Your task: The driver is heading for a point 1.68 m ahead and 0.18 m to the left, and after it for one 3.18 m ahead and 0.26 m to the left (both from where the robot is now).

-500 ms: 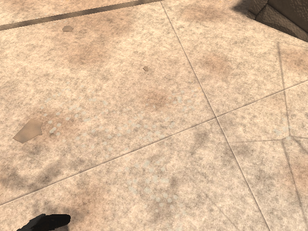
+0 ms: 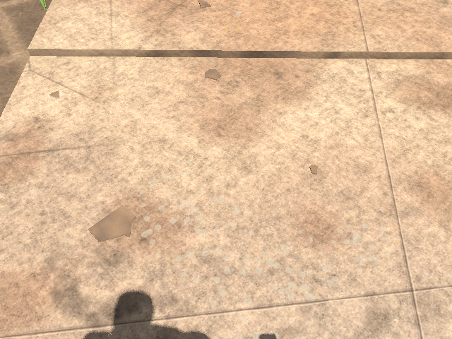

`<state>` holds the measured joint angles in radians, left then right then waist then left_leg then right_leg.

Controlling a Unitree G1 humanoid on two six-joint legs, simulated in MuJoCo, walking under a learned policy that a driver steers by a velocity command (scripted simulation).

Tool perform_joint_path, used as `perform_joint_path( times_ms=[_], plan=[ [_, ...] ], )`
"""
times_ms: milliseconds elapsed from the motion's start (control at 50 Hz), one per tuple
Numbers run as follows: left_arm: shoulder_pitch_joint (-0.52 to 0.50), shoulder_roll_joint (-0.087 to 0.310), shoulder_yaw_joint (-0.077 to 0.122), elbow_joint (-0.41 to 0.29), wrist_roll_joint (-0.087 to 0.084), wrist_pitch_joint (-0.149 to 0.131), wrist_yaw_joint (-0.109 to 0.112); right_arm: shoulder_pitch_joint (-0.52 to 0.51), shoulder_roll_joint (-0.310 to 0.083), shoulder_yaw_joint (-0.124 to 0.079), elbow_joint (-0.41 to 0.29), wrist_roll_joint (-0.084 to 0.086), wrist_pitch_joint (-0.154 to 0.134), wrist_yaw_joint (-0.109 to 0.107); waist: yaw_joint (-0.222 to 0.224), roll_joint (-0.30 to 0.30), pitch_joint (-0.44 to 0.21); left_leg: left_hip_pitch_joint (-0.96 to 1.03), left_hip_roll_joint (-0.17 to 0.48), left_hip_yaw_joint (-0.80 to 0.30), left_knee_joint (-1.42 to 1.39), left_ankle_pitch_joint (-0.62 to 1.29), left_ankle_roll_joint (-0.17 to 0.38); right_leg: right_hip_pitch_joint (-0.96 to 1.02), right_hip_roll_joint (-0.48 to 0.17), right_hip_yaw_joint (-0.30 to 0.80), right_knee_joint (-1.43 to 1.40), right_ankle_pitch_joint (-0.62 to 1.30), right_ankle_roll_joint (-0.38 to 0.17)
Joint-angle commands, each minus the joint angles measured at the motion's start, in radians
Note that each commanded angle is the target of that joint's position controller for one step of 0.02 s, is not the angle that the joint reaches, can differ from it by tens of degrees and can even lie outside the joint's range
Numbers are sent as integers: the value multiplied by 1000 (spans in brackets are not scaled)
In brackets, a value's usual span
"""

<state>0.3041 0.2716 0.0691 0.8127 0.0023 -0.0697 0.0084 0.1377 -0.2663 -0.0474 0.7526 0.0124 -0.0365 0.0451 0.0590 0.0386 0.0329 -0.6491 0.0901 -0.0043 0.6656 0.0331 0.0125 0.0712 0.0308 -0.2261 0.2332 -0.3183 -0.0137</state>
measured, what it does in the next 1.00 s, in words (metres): walks ahead: left foot, then right foot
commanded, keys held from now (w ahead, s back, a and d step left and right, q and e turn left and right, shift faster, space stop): q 0.48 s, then e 0.52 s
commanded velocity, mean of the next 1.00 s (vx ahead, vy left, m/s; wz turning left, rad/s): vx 0.09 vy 0.00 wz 0.20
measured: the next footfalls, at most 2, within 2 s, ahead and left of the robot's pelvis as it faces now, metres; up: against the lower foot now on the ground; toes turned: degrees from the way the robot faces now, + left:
left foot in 0.08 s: +0.23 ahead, +0.12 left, +0.00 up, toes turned +10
right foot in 0.58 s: +0.29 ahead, -0.10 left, +0.00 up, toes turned +23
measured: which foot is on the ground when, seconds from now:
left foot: up 0.00-0.06, down 0.08-1.00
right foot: down 0.00-0.08, up 0.10-0.56, down 0.58-0.94, up 0.96-1.00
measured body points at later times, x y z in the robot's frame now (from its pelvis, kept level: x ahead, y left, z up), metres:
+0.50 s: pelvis +0.16 +0.02 +0.00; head +0.19 +0.04 +0.45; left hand +0.24 +0.33 -0.10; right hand +0.39 -0.22 -0.08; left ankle +0.19 +0.11 -0.74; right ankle +0.26 -0.13 -0.71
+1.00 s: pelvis +0.20 -0.01 -0.01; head +0.23 +0.00 +0.44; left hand +0.32 +0.30 -0.09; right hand +0.39 -0.27 -0.10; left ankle +0.19 +0.11 -0.74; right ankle +0.24 -0.11 -0.72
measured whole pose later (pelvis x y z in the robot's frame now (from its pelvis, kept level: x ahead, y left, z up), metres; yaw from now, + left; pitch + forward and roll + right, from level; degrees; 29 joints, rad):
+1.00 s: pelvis +0.20 -0.01 -0.01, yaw +10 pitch +1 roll +2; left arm 0.15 0.33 0.07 0.64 -0.02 0.03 0.00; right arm 0.20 -0.29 -0.09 0.68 -0.02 0.01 -0.03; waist 0.00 -0.03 0.04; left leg -0.28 -0.03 0.01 0.56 -0.29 0.02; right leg -0.40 0.07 0.14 0.79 -0.43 0.00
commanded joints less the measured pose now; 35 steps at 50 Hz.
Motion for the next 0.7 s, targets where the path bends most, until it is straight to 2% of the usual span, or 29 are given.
perform_joint_path(
  times_ms=[20, 40, 60, 80, 100, 120, 140, 160, 180, 200, 220, 260, 300, 320, 380, 440, 480, 520, 540, 560, 580, 600, 620, 640, 660, 680, 700],
  plan=[
    [-41, 197, 50, -54, -19, 19, 23, -47, -88, -26, -109, -8, -16, 23, -35, -117, 12, 58, -58, 72, -41, -90, 39, -6, -298, 37, 103, 902, -107],
    [-58, 208, 54, -61, -25, 28, 31, 23, -112, -39, -98, -7, -14, 25, -73, -133, -36, 142, -96, 96, -45, -131, 57, -2, -289, 32, 208, 1009, -90],
    [-78, 206, 53, -67, -30, 36, 34, 140, -153, -62, -73, -6, -13, 19, -138, -117, -99, 291, -135, 103, -98, -99, 85, -34, -259, 20, 375, 1012, -62],
    [-68, 185, 43, -72, -29, 32, 34, 248, -211, -88, -53, -9, -11, 0, -198, -54, -164, 498, -132, 45, -188, 98, 121, -150, -199, 7, 614, 821, -4],
    [27, 58, 7, -100, 33, 20, 23, 243, -317, -103, -60, -11, -1, -26, -98, 223, -255, 805, 108, -274, -81, 613, 230, -483, -64, 23, 964, -116, 64],
    [93, 74, -10, -114, 20, 0, 7, 218, -327, -95, -119, -27, -11, -18, -85, 222, -485, 1000, 306, -721, -174, 576, 454, -692, 72, 252, 1246, -426, 97],
    [-4, 163, 12, -112, -13, -7, -2, 192, -263, -85, -141, -22, -9, -11, -150, 45, -484, 957, 256, -617, -223, 469, 409, -724, 2, 358, 1253, -341, 73],
    [-80, 157, 9, -143, -24, -6, 2, 135, -218, -73, -143, -4, -10, -13, -130, 6, -345, 833, 205, -501, -241, 358, 357, -763, -32, 337, 1178, -252, 57],
    [-105, 147, 9, -135, -7, 2, 16, 88, -185, -64, -143, 8, -7, -18, -98, -63, -232, 688, 158, -431, -268, 295, 313, -760, -68, 325, 1100, -193, 61],
    [-104, 160, 15, -138, 3, 16, 26, 55, -166, -58, -150, 6, -2, -26, -70, -41, -189, 572, 134, -396, -295, 268, 298, -709, -86, 331, 1040, -152, 63],
    [-92, 164, 18, -139, 3, 31, 26, 38, -166, -57, -160, -9, 5, -31, -45, -9, -168, 485, 110, -377, -321, 250, 286, -647, -86, 330, 1004, -131, 63],
    [-63, 133, 12, -131, 8, 45, 31, 21, -180, -62, -165, -19, 9, -37, -24, 15, -161, 399, 85, -331, -328, 312, 281, -598, -71, 310, 910, -118, 79],
    [-77, 115, 6, -132, 13, 51, 37, 30, -202, -70, -163, -15, 16, -49, -28, 17, -180, 385, 67, -313, -316, 334, 273, -593, -55, 306, 816, -79, 99],
    [-88, 113, 5, -133, 14, 55, 39, 31, -209, -73, -165, -11, 23, -57, -33, 22, -194, 386, 62, -318, -312, 288, 265, -592, -50, 311, 784, -49, 108],
    [-138, 113, 5, -144, 7, 66, 37, 11, -207, -72, -179, -3, 49, -74, -49, 52, -186, 360, 27, -349, -324, -7, 222, -583, -37, 326, 684, 36, 116],
    [-185, 111, 6, -159, 3, 59, 31, 8, -203, -71, -186, -6, 64, -79, -69, 93, -148, 350, 10, -404, -326, -190, 202, -565, -22, 338, 575, 48, 111],
    [-196, 116, 8, -165, -1, 46, 25, 17, -200, -72, -189, -7, 69, -76, -80, 114, -144, 378, 16, -445, -297, -160, 200, -536, -10, 341, 502, 20, 101],
    [-156, 120, 10, -151, -2, 34, 14, 12, -172, -59, -190, -10, 73, -74, -74, 125, -176, 433, 36, -443, -235, -41, 190, -478, -24, 318, 408, 32, 81],
    [-129, 108, 8, -142, 0, 28, 6, 6, -149, -47, -189, -8, 74, -73, -55, 121, -182, 424, 25, -427, -201, 2, 172, -401, -31, 300, 300, 108, 63],
    [-119, 101, 4, -140, 10, 22, -2, 31, -112, -32, -175, -8, 74, -72, -47, 99, -173, 394, -4, -402, -175, -38, 132, -307, -61, 313, 167, 247, 37],
    [-142, 142, 5, -157, 35, 21, -3, 97, -56, -12, -160, -29, 70, -70, -91, -37, -177, 350, -82, -314, -71, -228, 67, -234, -207, 475, 106, 377, -17],
    [-225, 151, -4, -162, 60, 26, -2, 167, -58, -15, -154, -35, 61, -65, -187, -237, -121, 314, -173, -186, -55, -472, 12, -299, -301, 599, 110, 505, -145],
    [-251, 70, -25, -169, 53, 26, -6, 144, -98, -19, -142, -55, 54, -65, -162, -232, -115, 398, -117, -171, -92, -443, -27, -375, -303, 625, 93, 409, -189],
    [-245, 66, -25, -164, 36, 26, -13, 96, -111, -24, -138, -53, 50, -63, -140, -195, -103, 448, -111, -162, -164, -335, -30, -378, -221, 556, 110, 293, -136],
    [-208, 107, -12, -150, 19, 27, -17, 48, -111, -27, -131, -53, 52, -62, -105, -168, -98, 476, -121, -152, -173, -272, -29, -381, -166, 507, 121, 186, -87],
    [-189, 139, -7, -147, 8, 25, -17, 15, -117, -29, -140, -52, 57, -62, -89, -169, -75, 489, -117, -148, -175, -241, -24, -405, -155, 508, 112, 124, -69],
    [-187, 162, -3, -148, 4, 26, -15, 4, -114, -29, -148, -46, 59, -62, -93, -179, -47, 490, -110, -140, -176, -231, -16, -432, -153, 521, 106, 103, -63]
  ],
)
Over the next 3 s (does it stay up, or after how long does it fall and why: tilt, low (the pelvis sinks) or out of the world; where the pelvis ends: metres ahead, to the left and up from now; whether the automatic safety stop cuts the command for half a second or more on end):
stays up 0.53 0.03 0.01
